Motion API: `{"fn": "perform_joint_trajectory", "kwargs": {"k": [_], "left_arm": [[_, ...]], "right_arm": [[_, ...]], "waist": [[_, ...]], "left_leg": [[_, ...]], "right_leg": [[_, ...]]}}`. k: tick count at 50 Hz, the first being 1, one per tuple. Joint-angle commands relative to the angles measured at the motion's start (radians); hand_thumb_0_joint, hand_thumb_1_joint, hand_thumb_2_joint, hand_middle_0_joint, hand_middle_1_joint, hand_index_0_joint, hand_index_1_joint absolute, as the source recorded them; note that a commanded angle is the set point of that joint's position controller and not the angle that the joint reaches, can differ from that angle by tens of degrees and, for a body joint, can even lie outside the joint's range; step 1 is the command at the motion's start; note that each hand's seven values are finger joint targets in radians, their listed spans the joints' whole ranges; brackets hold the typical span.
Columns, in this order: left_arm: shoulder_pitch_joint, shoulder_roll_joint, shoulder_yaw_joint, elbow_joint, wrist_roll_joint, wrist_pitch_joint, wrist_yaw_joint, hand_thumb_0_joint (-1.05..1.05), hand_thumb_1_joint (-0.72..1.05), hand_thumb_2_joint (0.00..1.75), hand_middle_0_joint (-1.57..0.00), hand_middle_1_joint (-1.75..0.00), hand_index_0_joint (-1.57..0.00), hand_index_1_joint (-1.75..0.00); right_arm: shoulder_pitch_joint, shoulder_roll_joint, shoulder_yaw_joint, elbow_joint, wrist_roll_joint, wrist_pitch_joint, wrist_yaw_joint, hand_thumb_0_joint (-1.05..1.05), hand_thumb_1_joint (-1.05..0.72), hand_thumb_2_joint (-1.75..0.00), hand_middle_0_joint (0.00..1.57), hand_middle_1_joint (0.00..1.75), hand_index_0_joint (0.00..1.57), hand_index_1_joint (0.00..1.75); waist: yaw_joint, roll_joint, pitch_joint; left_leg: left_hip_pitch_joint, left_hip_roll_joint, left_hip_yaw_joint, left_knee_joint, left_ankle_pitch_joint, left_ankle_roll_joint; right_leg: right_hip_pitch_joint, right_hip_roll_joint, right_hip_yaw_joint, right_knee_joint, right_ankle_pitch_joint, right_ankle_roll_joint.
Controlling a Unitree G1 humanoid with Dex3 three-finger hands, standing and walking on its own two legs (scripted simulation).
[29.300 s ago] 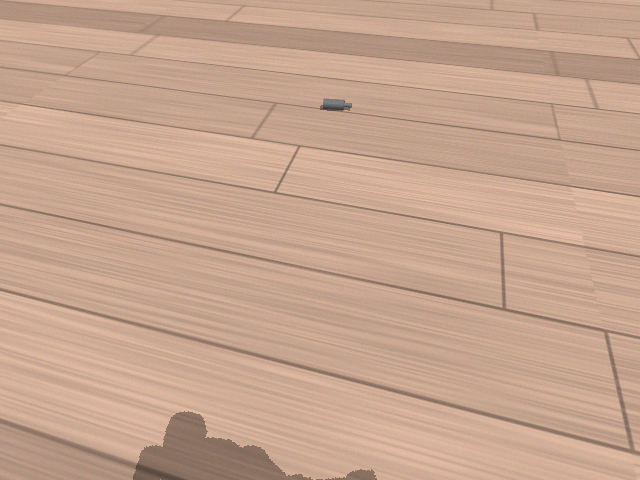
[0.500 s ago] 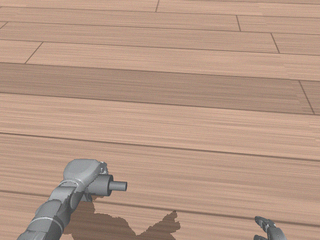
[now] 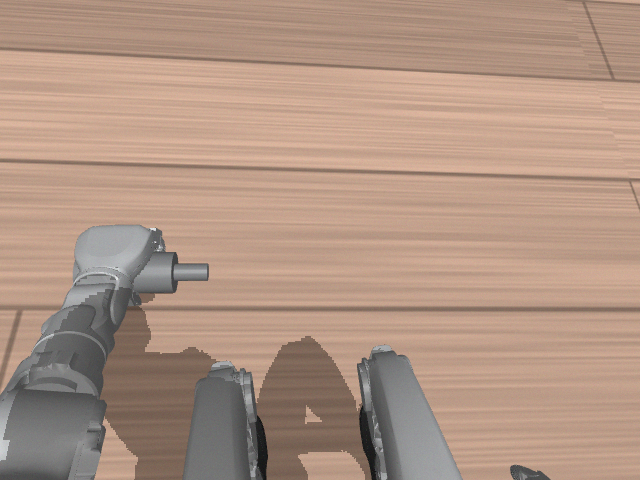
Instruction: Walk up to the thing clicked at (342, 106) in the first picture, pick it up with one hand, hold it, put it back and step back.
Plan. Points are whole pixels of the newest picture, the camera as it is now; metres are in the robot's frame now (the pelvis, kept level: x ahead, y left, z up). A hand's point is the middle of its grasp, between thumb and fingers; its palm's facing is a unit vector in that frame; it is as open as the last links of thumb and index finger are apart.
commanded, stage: crouch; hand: left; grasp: from above
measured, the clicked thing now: (146, 272) +0.43 +0.22 -0.14
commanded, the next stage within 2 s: lower in 1.20 s
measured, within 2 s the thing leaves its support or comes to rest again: neither
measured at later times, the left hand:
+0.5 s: hand (153, 290) +0.45 +0.26 -0.29, palm faces -0.45 +0.02 -0.89, open 8.7 cm
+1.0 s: hand (163, 293) +0.46 +0.26 -0.35, palm faces -0.47 +0.01 -0.89, open 8.7 cm
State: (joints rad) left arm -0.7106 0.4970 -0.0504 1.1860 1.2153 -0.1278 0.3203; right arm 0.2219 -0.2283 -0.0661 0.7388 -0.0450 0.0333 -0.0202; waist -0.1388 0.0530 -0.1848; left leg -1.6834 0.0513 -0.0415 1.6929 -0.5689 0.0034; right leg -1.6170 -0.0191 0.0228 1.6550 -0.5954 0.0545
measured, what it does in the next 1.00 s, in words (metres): lowers itself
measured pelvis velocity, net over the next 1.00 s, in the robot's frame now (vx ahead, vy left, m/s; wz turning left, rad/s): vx -0.01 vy -0.01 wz -0.08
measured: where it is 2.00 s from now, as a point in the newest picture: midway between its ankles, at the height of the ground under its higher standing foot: (319, 478)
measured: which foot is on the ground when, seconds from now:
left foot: down 0.00-1.00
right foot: down 0.00-1.00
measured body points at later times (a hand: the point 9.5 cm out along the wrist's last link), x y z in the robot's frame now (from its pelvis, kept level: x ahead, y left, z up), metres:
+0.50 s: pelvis +0.00 +0.00 -0.13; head +0.23 +0.04 +0.25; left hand +0.46 +0.26 -0.24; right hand +0.07 -0.29 -0.24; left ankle +0.08 +0.12 -0.51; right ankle +0.08 -0.16 -0.51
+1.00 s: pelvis -0.01 -0.01 -0.19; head +0.23 +0.04 +0.19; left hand +0.48 +0.26 -0.30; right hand +0.03 -0.29 -0.30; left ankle +0.08 +0.12 -0.51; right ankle +0.08 -0.16 -0.51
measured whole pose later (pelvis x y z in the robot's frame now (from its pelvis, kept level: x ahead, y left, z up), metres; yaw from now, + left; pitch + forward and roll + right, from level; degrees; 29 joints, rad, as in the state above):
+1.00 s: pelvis -0.01 -0.01 -0.19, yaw -5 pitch +34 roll -8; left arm -0.93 0.74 0.09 1.40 1.32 -0.29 0.36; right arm 0.15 -0.25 0.02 0.76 -0.13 -0.02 0.12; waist -0.21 0.00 -0.07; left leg -2.29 0.03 -0.16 2.33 -0.65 -0.02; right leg -2.18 0.02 -0.01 2.27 -0.69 0.07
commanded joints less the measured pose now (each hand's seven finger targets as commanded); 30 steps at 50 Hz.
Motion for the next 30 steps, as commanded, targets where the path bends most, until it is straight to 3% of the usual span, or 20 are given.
{"fn": "perform_joint_trajectory", "kwargs": {"k": [1, 2, 3, 8, 9, 11, 13, 14, 15, 16, 19, 22, 26, 30], "left_arm": [[-0.311, 0.227, 0.055, -0.055, -0.021, -0.014, 0.012, 0.00, 0.77, 0.54, -1.08, -0.52, -1.12, -0.48], [-0.364, 0.245, 0.063, -0.105, -0.025, -0.029, 0.010, 0.00, 0.75, 0.54, -1.06, -0.51, -1.10, -0.47], [-0.395, 0.312, 0.091, -0.136, -0.017, -0.041, 0.013, 0.00, 0.74, 0.52, -1.06, -0.51, -1.10, -0.47], [-0.420, 0.329, 0.105, -0.139, 0.017, -0.093, 0.037, 0.00, 0.82, 0.58, -1.12, -0.52, -1.16, -0.49], [-0.427, 0.348, 0.119, -0.127, 0.027, -0.100, 0.044, 0.00, 0.81, 0.59, -1.12, -0.52, -1.15, -0.49], [-0.464, 0.395, 0.141, -0.152, 0.045, -0.108, 0.063, 0.00, 0.80, 0.56, -1.10, -0.51, -1.14, -0.47], [-0.457, 0.373, 0.133, -0.117, 0.056, -0.108, 0.076, 0.00, 0.78, 0.57, -1.10, -0.51, -1.13, -0.48], [-0.486, 0.385, 0.136, -0.139, 0.062, -0.108, 0.083, 0.00, 0.75, 0.57, -1.09, -0.49, -1.12, -0.46], [-0.445, 0.389, 0.146, -0.079, 0.066, -0.099, 0.086, 0.00, 0.75, 0.56, -1.09, -0.49, -1.12, -0.47], [-0.444, 0.367, 0.140, -0.090, 0.059, -0.094, 0.087, 0.00, 0.76, 0.55, -1.08, -0.49, -1.11, -0.46], [-0.473, 0.382, 0.138, -0.106, 0.057, -0.080, 0.078, 0.00, 0.77, 0.56, -1.10, -0.50, -1.12, -0.47], [-0.484, 0.382, 0.131, -0.107, 0.050, -0.077, 0.059, 0.00, 0.79, 0.59, -1.12, -0.50, -1.14, -0.48], [-0.454, 0.393, 0.141, -0.041, 0.039, -0.078, 0.045, 0.00, 0.80, 0.59, -1.11, -0.53, -1.14, -0.50], [-0.470, 0.413, 0.143, -0.017, 0.038, -0.097, 0.037, 0.00, 0.80, 0.56, -1.10, -0.54, -1.14, -0.50]], "right_arm": [[0.098, -0.216, -0.064, -0.072, -0.009, -0.047, 0.001, 0.00, -0.90, -0.90, 0.20, 0.30, 0.20, 0.30], [0.094, -0.213, -0.061, -0.072, -0.009, -0.053, 0.004, 0.00, -0.89, -0.90, 0.20, 0.30, 0.20, 0.30], [0.093, -0.215, -0.059, -0.072, -0.011, -0.057, 0.007, 0.00, -0.90, -0.90, 0.20, 0.30, 0.20, 0.30], [0.104, -0.215, -0.039, -0.049, -0.028, -0.075, 0.031, 0.00, -0.90, -0.90, 0.20, 0.30, 0.20, 0.30], [0.118, -0.224, -0.037, -0.039, -0.034, -0.077, 0.036, 0.00, -0.90, -0.90, 0.20, 0.30, 0.20, 0.30], [0.120, -0.228, -0.037, -0.034, -0.040, -0.079, 0.044, 0.00, -0.90, -0.90, 0.20, 0.30, 0.20, 0.30], [0.132, -0.225, -0.034, -0.025, -0.048, -0.080, 0.055, 0.00, -0.91, -0.90, 0.20, 0.30, 0.20, 0.30], [0.128, -0.229, -0.036, -0.019, -0.050, -0.080, 0.058, 0.00, -0.90, -0.90, 0.20, 0.30, 0.20, 0.30], [0.134, -0.232, -0.033, -0.014, -0.054, -0.081, 0.064, 0.00, -0.91, -0.90, 0.20, 0.30, 0.20, 0.30], [0.138, -0.233, -0.036, -0.019, -0.059, -0.083, 0.071, 0.00, -0.91, -0.90, 0.20, 0.30, 0.20, 0.30], [0.139, -0.240, -0.043, -0.015, -0.061, -0.081, 0.085, 0.00, -0.91, -0.90, 0.20, 0.30, 0.20, 0.30], [0.131, -0.244, -0.049, -0.019, -0.062, -0.075, 0.093, 0.00, -0.91, -0.90, 0.20, 0.30, 0.20, 0.30], [0.138, -0.245, -0.042, -0.023, -0.063, -0.067, 0.102, 0.00, -0.91, -0.90, 0.20, 0.30, 0.20, 0.30], [0.124, -0.248, -0.034, -0.023, -0.064, -0.067, 0.110, 0.00, -0.91, -0.90, 0.20, 0.30, 0.20, 0.30]], "waist": [[-0.024, 0.040, -0.488], [-0.028, 0.045, -0.518], [-0.014, 0.074, -0.553], [-0.025, 0.127, -0.624], [-0.035, 0.134, -0.637], [-0.021, 0.187, -0.679], [-0.037, 0.190, -0.644], [-0.030, 0.212, -0.658], [-0.033, 0.207, -0.641], [-0.030, 0.217, -0.661], [-0.032, 0.245, -0.689], [-0.037, 0.251, -0.693], [-0.050, 0.174, -0.621], [-0.055, 0.170, -0.575]], "left_leg": [[0.344, -0.042, -0.051, -0.168, -0.069, 0.005], [0.331, -0.044, -0.056, -0.145, -0.084, 0.007], [0.317, -0.047, -0.044, -0.122, -0.090, 0.008], [0.248, -0.049, -0.017, 0.010, -0.014, 0.008], [0.256, -0.046, -0.026, 0.029, 0.014, 0.005], [0.272, -0.043, -0.022, 0.061, 0.055, -0.001], [0.251, -0.040, -0.013, 0.091, 0.067, 0.000], [0.250, -0.040, -0.011, 0.099, 0.073, -0.001], [0.244, -0.039, -0.008, 0.121, 0.097, 0.001], [0.259, -0.037, -0.011, 0.131, 0.122, 0.000], [0.261, -0.034, -0.007, 0.168, 0.166, 0.002], [0.243, -0.030, -0.019, 0.197, 0.164, -0.001], [0.136, -0.034, -0.009, 0.239, 0.114, 0.010], [0.085, -0.033, -0.013, 0.272, 0.093, 0.010]], "right_leg": [[0.062, 0.036, -0.097, -0.122, -0.004, -0.088], [0.042, 0.037, -0.098, -0.101, -0.019, -0.088], [0.039, 0.036, -0.093, -0.086, -0.030, -0.090], [-0.039, 0.037, -0.098, 0.010, 0.027, -0.091], [-0.059, 0.034, -0.106, 0.038, 0.051, -0.089], [-0.082, 0.036, -0.112, 0.079, 0.078, -0.092], [-0.108, 0.037, -0.116, 0.096, 0.089, -0.091], [-0.123, 0.039, -0.117, 0.109, 0.094, -0.093], [-0.125, 0.037, -0.120, 0.123, 0.113, -0.089], [-0.132, 0.036, -0.125, 0.141, 0.130, -0.091], [-0.144, 0.039, -0.130, 0.172, 0.164, -0.089], [-0.176, 0.042, -0.141, 0.215, 0.161, -0.091], [-0.170, 0.044, -0.139, 0.222, 0.143, -0.083], [-0.210, 0.048, -0.142, 0.262, 0.126, -0.085]]}}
